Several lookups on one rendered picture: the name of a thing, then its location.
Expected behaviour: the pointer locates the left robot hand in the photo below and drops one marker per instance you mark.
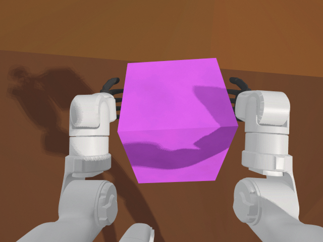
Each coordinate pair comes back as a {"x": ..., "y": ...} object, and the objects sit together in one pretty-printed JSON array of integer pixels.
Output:
[{"x": 106, "y": 88}]

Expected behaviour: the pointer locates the right robot forearm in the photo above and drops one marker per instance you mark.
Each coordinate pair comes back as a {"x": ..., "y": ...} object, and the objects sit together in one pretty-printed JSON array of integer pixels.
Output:
[{"x": 266, "y": 115}]

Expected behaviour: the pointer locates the robot left upper arm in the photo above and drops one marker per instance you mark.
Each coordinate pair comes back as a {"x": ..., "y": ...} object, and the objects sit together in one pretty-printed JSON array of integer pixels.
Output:
[{"x": 85, "y": 208}]

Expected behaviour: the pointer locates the right robot hand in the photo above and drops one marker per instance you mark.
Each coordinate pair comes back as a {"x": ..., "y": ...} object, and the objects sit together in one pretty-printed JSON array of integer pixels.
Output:
[{"x": 242, "y": 85}]

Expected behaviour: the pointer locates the left robot thigh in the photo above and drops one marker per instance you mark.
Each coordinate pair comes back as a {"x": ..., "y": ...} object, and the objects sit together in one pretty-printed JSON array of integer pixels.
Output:
[{"x": 138, "y": 232}]

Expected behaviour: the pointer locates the left robot forearm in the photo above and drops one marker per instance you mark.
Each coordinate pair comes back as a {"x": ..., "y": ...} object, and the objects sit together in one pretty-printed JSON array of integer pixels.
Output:
[{"x": 90, "y": 117}]

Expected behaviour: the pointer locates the carton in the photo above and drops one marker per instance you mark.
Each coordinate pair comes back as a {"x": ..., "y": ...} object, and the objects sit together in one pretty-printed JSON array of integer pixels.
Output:
[{"x": 176, "y": 120}]

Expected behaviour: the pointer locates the robot right upper arm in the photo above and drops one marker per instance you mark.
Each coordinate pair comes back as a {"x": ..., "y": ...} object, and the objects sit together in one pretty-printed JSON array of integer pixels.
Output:
[{"x": 270, "y": 208}]

